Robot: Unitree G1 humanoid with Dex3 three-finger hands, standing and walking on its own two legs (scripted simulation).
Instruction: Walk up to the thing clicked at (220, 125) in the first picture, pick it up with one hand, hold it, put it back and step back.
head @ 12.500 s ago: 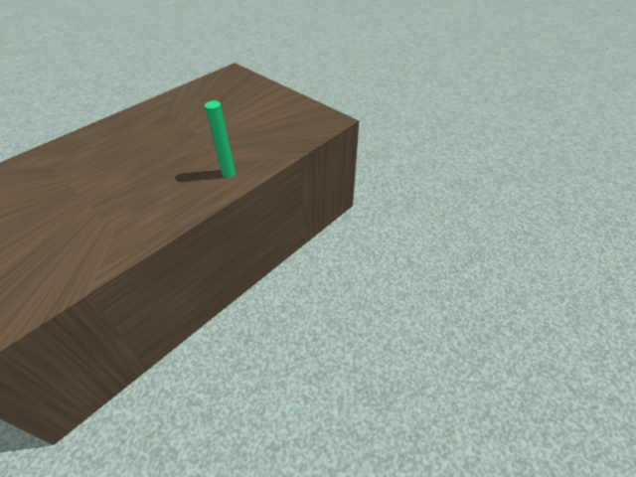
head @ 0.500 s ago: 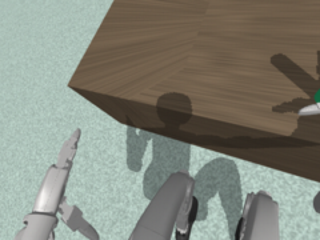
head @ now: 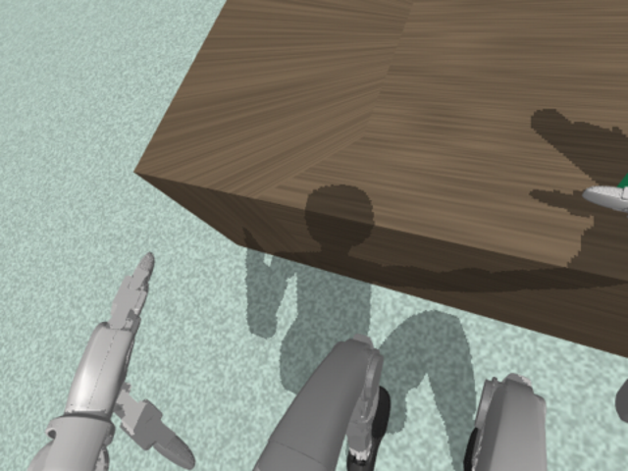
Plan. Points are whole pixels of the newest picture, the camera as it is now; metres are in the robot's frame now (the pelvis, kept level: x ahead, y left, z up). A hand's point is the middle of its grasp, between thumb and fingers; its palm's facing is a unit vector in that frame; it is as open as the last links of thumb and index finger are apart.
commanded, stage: close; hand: right
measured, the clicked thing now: out of the picture +0.53 -0.24 +0.00
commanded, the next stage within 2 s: settle in 0.22 s
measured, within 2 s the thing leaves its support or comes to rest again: leaves its support in 0.72 s
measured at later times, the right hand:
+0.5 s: hand out of the picture +0.53 -0.23 -0.03, palm faces +0.21 +0.98 -0.01, open 6.2 cm
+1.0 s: hand out of the picture +0.52 -0.22 +0.01, palm faces +0.23 +0.97 -0.01, open 5.5 cm
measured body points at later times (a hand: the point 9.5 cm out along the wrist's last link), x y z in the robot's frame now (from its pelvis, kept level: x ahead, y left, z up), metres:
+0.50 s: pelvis +0.00 +0.00 +0.00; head +0.19 -0.09 +0.40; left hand +0.18 +0.25 +0.11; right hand +0.51 -0.28 -0.03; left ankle +0.07 +0.12 -0.53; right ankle +0.06 -0.12 -0.53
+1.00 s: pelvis +0.01 +0.00 +0.04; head +0.18 -0.08 +0.45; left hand +0.19 +0.26 +0.11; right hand +0.50 -0.28 +0.01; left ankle +0.07 +0.12 -0.53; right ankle +0.06 -0.12 -0.53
